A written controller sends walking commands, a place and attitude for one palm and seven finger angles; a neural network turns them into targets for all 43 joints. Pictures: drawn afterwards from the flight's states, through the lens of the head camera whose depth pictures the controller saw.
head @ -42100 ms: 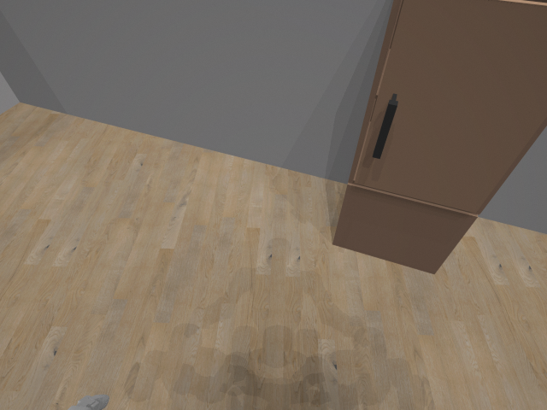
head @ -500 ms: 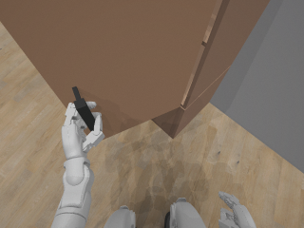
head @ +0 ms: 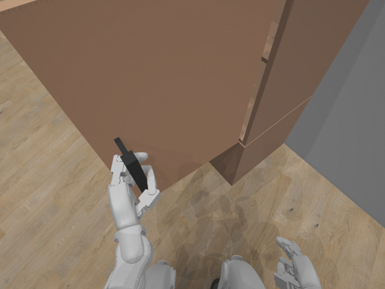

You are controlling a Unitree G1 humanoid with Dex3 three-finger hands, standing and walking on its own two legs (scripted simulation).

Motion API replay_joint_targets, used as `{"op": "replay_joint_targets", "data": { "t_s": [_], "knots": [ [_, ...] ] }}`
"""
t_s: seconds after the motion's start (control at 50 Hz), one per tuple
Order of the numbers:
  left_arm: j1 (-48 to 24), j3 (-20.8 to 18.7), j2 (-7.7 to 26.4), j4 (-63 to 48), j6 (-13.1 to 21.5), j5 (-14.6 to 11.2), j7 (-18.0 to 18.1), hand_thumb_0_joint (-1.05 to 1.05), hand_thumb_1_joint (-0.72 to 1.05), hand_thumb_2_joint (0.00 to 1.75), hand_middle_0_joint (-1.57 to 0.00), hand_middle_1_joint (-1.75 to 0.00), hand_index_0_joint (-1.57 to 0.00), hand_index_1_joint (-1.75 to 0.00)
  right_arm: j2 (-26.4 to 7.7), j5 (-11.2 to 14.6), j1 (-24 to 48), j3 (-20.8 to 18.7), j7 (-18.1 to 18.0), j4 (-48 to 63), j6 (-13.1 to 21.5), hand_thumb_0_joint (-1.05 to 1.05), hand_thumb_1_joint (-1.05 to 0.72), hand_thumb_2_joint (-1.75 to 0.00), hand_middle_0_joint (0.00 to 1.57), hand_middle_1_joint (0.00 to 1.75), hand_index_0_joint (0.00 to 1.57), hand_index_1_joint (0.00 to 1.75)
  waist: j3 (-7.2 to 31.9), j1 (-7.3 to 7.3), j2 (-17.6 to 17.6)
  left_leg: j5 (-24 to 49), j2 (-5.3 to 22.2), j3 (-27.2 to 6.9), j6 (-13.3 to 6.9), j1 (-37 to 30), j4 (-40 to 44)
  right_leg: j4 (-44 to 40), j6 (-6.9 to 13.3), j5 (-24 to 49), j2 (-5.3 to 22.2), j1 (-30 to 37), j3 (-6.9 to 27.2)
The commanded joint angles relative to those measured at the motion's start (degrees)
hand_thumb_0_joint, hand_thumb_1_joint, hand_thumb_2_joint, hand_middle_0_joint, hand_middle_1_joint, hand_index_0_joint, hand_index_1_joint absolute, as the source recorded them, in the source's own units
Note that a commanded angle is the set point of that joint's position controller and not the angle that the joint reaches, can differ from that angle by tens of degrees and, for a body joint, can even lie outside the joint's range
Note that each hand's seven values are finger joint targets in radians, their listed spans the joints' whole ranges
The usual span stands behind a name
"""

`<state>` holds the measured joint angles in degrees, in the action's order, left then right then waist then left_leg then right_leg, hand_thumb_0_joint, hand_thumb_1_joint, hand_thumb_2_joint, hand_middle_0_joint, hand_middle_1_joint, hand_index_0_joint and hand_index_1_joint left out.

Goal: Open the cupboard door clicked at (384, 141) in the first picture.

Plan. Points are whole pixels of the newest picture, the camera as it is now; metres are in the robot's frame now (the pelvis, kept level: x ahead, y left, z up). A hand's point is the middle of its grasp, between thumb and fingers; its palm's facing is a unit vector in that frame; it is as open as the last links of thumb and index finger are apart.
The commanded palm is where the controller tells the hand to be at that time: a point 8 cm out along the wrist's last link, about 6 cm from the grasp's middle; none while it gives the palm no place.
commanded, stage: open thumb and fingers to let go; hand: left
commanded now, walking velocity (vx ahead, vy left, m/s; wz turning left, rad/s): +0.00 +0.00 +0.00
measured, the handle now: (135, 170) +0.35 +0.14 +0.02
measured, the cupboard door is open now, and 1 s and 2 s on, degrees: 86 85 87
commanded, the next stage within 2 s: slide the hand sideways off the handle in 0.72 s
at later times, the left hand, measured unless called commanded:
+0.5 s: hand (149, 187) +0.31 +0.11 +0.02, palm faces +0.30 -0.95 -0.02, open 13.5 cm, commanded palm +0.27 +0.16 +0.02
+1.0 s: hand (139, 199) +0.29 +0.12 +0.02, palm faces -0.15 -0.98 -0.10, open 15.9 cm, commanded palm +0.27 +0.15 +0.02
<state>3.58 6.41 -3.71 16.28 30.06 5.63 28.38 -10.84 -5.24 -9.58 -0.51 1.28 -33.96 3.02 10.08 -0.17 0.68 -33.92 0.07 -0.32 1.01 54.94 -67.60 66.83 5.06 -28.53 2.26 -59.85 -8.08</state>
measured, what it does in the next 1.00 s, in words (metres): stands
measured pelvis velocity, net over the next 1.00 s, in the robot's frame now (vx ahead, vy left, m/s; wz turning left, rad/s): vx -0.02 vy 0.04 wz -0.01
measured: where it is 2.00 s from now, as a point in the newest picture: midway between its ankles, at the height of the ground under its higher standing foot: outside the picture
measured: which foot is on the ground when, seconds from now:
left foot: down 0.00-1.00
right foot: down 0.00-1.00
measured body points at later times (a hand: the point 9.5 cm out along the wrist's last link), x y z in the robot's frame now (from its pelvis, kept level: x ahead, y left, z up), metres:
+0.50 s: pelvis -0.03 +0.00 +0.00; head +0.07 -0.01 +0.44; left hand +0.29 +0.16 +0.02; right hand +0.13 -0.23 -0.12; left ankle -0.02 +0.13 -0.64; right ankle +0.03 -0.07 -0.64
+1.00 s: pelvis -0.02 +0.04 -0.01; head +0.07 +0.03 +0.43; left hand +0.29 +0.18 +0.02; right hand +0.14 -0.19 -0.12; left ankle -0.02 +0.13 -0.64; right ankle +0.03 -0.07 -0.64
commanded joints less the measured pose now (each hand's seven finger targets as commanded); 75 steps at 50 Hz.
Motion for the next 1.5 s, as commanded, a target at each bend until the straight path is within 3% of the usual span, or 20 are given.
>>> {"op": "replay_joint_targets", "data": {
  "t_s": [0.0, 0.12, 0.28, 0.32, 0.5, 0.58, 0.68, 0.8, 0.82, 0.84, 0.86, 0.9, 0.94, 1.0, 1.02, 1.08, 1.14, 1.18, 1.3, 1.48],
  "knots": [
    [-11.6, -0.7, 3.2, -8.8, 2.9, 0.3, -1.9, 0.0, 0.48, 0.72, -0.37, -1.3, -0.37, -1.3, -5.1, 0.5, -0.1, -2.1, -0.9, 6.8, 3.1, 0.0, -0.9, -0.9, 0.2, 0.3, 0.2, 0.3, 19.6, 2.16, -5.6, 13.8, -2.2, 0.3, -1.1, 2.4, 5.0, -12.1, -4.4, 19.1, 1.6, 27.3, 13.6],
    [-15.0, -5.4, 5.9, -7.5, 2.6, -5.1, -4.0, 0.0, 0.06, 0.54, -0.34, -1.26, -0.34, -1.26, -5.9, 1.3, 0.4, -1.8, -1.5, 6.5, 3.9, 0.0, -0.9, -0.9, 0.2, 0.3, 0.2, 0.3, 19.6, 1.8, -7.0, 9.9, -2.4, 0.3, -1.0, 5.1, 4.7, -15.5, -5.2, 11.2, 2.6, 29.5, 17.0],
    [-18.0, -6.6, 6.8, -4.3, 3.6, -4.9, -4.0, 0.0, -0.5, 0.3, -0.3, -1.2, -0.3, -1.2, -6.4, 1.1, 0.8, -1.8, -1.2, 6.4, 4.4, 0.0, -0.9, -0.9, 0.2, 0.3, 0.2, 0.3, 16.6, 1.81, -6.2, 7.7, -2.3, 0.3, -1.5, 5.7, 5.4, -16.5, -4.5, 3.5, 2.0, 26.4, 16.7],
    [-18.7, -6.3, 6.2, -3.6, 4.0, -4.8, -3.8, 0.0, -0.5, 0.3, -0.3, -1.2, -0.3, -1.2, -6.4, 1.1, 0.6, -1.8, -1.1, 6.2, 4.4, 0.0, -0.9, -0.9, 0.2, 0.3, 0.2, 0.3, 17.4, 1.79, -6.1, 7.7, -2.4, 0.5, -1.6, 4.9, 5.6, -15.9, -4.5, 3.2, 1.8, 25.6, 15.9],
    [-21.7, -7.8, 6.8, -1.4, 4.1, -4.7, -2.9, 0.0, -0.5, 0.3, -0.22, -0.75, -0.22, -0.75, -6.7, 0.7, 0.5, -1.6, -1.3, 6.1, 4.1, 0.0, -0.9, -0.9, 0.2, 0.3, 0.2, 0.3, 17.3, 1.71, -5.6, 8.1, -2.4, 0.2, -1.7, 3.4, 6.9, -14.1, -4.2, 4.3, 0.7, 23.4, 12.8],
    [-19.4, -6.7, 5.3, -2.3, 4.1, -4.4, -2.6, 0.0, -0.5, 0.3, -0.19, -0.55, -0.19, -0.55, -6.7, 0.5, 0.0, -1.6, -1.0, 6.8, 3.9, 0.0, -0.9, -0.9, 0.2, 0.3, 0.2, 0.3, 19.9, 0.85, -3.6, 11.5, -2.4, 0.1, -1.7, 0.9, 7.9, -11.7, -3.7, 10.4, -0.3, 23.9, 10.1],
    [-21.7, -4.2, 2.4, -1.8, 3.6, -3.5, -1.1, 0.0, -0.5, 0.3, -0.15, -0.3, -0.15, -0.3, -6.7, 0.4, 0.0, -1.5, -0.5, 7.1, 3.6, 0.0, -0.9, -0.9, 0.2, 0.3, 0.2, 0.3, 17.4, 1.64, -3.4, 11.7, -2.1, -0.7, -1.5, -0.9, 8.9, -10.4, -3.4, 10.5, -1.0, 19.7, 7.3],
    [-22.4, -1.8, 0.2, -0.8, 3.4, -2.3, 0.4, 0.0, -0.5, 0.3, -0.15, -0.3, -0.15, -0.3, -6.9, 0.1, -0.2, -1.7, -0.1, 6.6, 3.3, 0.0, -0.9, -0.9, 0.2, 0.3, 0.2, 0.3, 17.6, 1.89, -3.8, 12.9, -1.9, -1.2, -1.1, -2.6, 9.1, -9.3, -3.2, 11.2, -1.3, 17.5, 5.9],
    [-21.9, 10.9, 5.7, -1.9, 4.7, 6.1, -11.6, 0.0, -0.5, 0.3, -0.15, -0.3, -0.15, -0.3, -9.1, 0.2, -2.4, -1.6, 0.1, 5.7, 3.4, 0.0, -0.9, -0.9, 0.2, 0.3, 0.2, 0.3, 18.3, 6.67, -4.9, 13.2, -1.2, -0.9, -2.2, -3.4, 6.8, -8.0, -3.1, 14.8, -0.8, 17.3, 7.7],
    [-24.6, 4.8, 10.7, -5.2, 6.3, 4.1, -17.5, 0.0, -0.5, 0.3, -0.15, -0.3, -0.15, -0.3, -8.9, 1.0, -2.9, -1.9, -0.3, 6.9, 3.1, 0.0, -0.9, -0.9, 0.2, 0.3, 0.2, 0.3, 20.9, 4.74, -3.0, 14.1, -1.7, -1.2, -2.3, -2.6, 6.6, -7.0, -2.5, 17.1, -0.2, 19.4, 7.8],
    [-24.4, 6.1, 10.7, -6.8, 6.5, 3.1, -22.4, 0.0, -0.5, 0.3, -0.15, -0.3, -0.15, -0.3, -8.8, 1.2, -2.5, -1.9, -0.6, 7.4, 3.1, 0.0, -0.9, -0.9, 0.2, 0.3, 0.2, 0.3, 22.5, 3.99, -0.4, 14.6, -1.8, -1.3, -2.2, -3.6, 6.6, -6.3, -2.3, 17.8, -0.3, 19.8, 8.0],
    [-23.9, 9.2, 8.5, -6.8, 4.6, -1.6, -31.8, 0.0, -0.5, 0.3, -0.15, -0.3, -0.15, -0.3, -9.2, 2.9, -2.5, -1.7, -0.9, 8.6, 3.1, 0.0, -0.9, -0.9, 0.2, 0.3, 0.2, 0.3, 20.0, 5.44, 0.8, 15.2, -1.6, -2.3, -2.2, -6.1, 6.8, -6.6, -2.2, 16.4, -0.6, 16.5, 7.3],
    [-22.4, 8.9, 5.2, -7.4, 1.3, -9.4, -36.8, 0.0, -0.5, 0.3, -0.15, -0.3, -0.15, -0.3, -9.2, 4.7, -2.2, -1.2, -1.3, 10.3, 3.4, 0.0, -0.9, -0.9, 0.2, 0.3, 0.2, 0.3, 16.8, 5.39, -1.2, 13.1, -1.4, -3.4, -2.1, -6.3, 8.5, -8.1, -2.5, 12.1, -1.1, 15.3, 6.0],
    [-18.1, 5.8, 4.7, -10.5, -2.0, -14.5, -36.7, 0.0, -0.5, 0.3, -0.15, -0.3, -0.15, -0.3, -9.6, 5.6, -1.8, -1.4, -1.5, 11.8, 4.2, 0.0, -0.9, -0.9, 0.2, 0.3, 0.2, 0.3, 17.9, 3.56, -0.7, 15.7, -1.4, -4.0, -1.6, -7.8, 9.3, -7.1, -2.6, 11.3, -1.2, 14.0, 4.5],
    [-14.3, 2.9, 7.2, -10.3, -2.6, -14.4, -35.6, 0.0, -0.5, 0.3, -0.15, -0.3, -0.15, -0.3, -9.9, 5.4, -2.2, -1.5, -1.4, 12.2, 4.1, 0.0, -0.9, -0.9, 0.2, 0.3, 0.2, 0.3, 17.9, 2.42, -3.4, 16.3, -1.3, -4.1, -1.4, -6.8, 9.4, -6.6, -2.6, 11.5, -1.2, 14.7, 4.2],
    [-9.9, 1.0, 9.9, -14.4, -2.3, -11.7, -32.4, 0.0, -0.5, 0.3, -0.15, -0.3, -0.15, -0.3, -9.8, 4.8, -2.1, -1.7, -0.6, 13.7, 4.1, 0.0, -0.9, -0.9, 0.2, 0.3, 0.2, 0.3, 19.1, 0.68, -0.8, 18.8, -1.6, -3.8, -0.8, -6.2, 8.5, -4.8, -2.2, 12.4, -1.2, 14.4, 4.4],
    [-3.8, 0.6, 10.1, -16.3, -2.1, -10.3, -30.9, 0.0, -0.5, 0.3, -0.15, -0.3, -0.15, -0.3, -9.5, 4.5, -1.8, -1.5, 0.1, 15.0, 3.6, 0.0, -0.9, -0.9, 0.2, 0.3, 0.2, 0.3, 17.7, 0.34, -3.0, 17.7, -1.5, -3.1, -0.7, -4.7, 8.1, -4.7, -2.2, 12.1, -1.3, 14.6, 4.6],
    [-2.7, -1.9, 12.8, -17.7, -2.1, -9.5, -30.0, 0.0, -0.5, 0.3, -0.15, -0.3, -0.15, -0.3, -9.6, 4.4, -1.6, -1.5, 0.0, 15.9, 3.0, 0.0, -0.9, -0.9, 0.2, 0.3, 0.2, 0.3, 16.7, -0.37, -3.3, 16.4, -1.6, -3.3, -0.9, -2.9, 8.2, -4.3, -2.0, 11.0, -1.5, 15.0, 4.8],
    [-2.5, -0.5, 12.3, -24.0, -2.0, -8.9, -29.9, 0.0, -0.5, 0.3, -0.15, -0.3, -0.15, -0.3, -9.2, 4.3, -1.4, -1.3, -0.6, 16.8, 2.6, 0.0, -0.9, -0.9, 0.2, 0.3, 0.2, 0.3, 17.1, 0.6, 0.4, 15.6, -1.4, -3.9, -0.5, -4.5, 7.1, -3.5, -2.1, 9.5, -1.7, 12.0, 4.8],
    [6.6, -4.1, 15.5, -28.6, -3.4, -12.2, -34.1, 0.0, -0.5, 0.3, -0.15, -0.3, -0.15, -0.3, -9.3, 4.7, -2.2, -1.3, -1.8, 17.2, 3.6, 0.0, -0.9, -0.9, 0.2, 0.3, 0.2, 0.3, 18.4, 0.54, 0.0, 19.6, -1.6, -3.7, -0.5, -3.5, 5.3, -2.6, -2.3, 13.7, -1.9, 13.9, 4.6]
  ]
}}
